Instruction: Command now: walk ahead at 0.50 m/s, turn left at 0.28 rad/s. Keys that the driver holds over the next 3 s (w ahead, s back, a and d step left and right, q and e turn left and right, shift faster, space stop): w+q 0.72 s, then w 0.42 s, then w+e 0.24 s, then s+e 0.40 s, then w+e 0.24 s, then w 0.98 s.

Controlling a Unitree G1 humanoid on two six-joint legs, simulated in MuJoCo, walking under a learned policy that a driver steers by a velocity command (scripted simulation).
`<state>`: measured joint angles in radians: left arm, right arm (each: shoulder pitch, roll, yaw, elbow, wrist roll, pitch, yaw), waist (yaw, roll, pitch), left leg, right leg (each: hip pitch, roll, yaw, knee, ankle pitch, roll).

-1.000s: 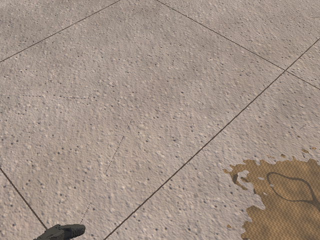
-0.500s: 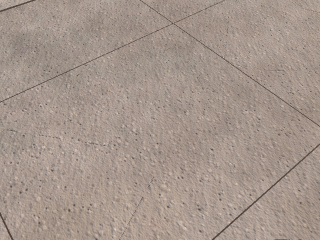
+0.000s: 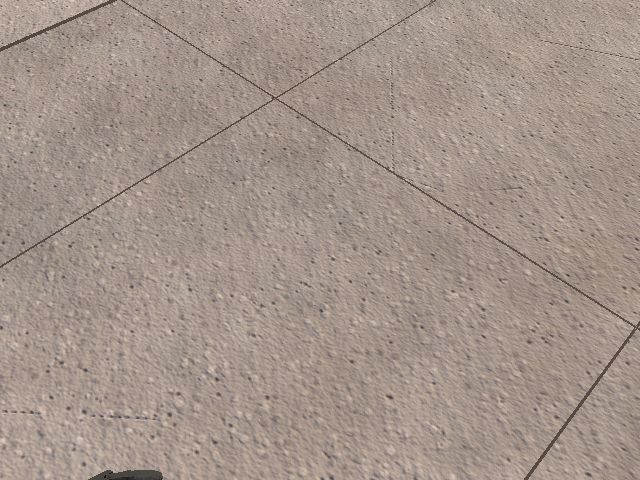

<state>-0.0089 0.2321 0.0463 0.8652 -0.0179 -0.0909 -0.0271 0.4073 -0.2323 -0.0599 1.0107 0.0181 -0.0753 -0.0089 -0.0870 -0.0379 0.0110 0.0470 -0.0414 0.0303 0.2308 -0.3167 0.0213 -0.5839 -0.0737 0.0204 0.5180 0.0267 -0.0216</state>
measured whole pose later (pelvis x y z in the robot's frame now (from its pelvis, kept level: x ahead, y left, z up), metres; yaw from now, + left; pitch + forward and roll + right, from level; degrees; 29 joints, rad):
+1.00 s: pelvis +0.52 +0.12 +0.01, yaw +29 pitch +2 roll +1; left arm 0.03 0.27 0.06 0.81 -0.01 -0.10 -0.02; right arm 0.33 -0.25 -0.07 0.82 0.01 -0.07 -0.01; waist -0.07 -0.05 0.02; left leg -0.03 -0.10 -0.07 0.28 -0.28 0.08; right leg -0.63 -0.08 0.04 0.56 0.11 0.02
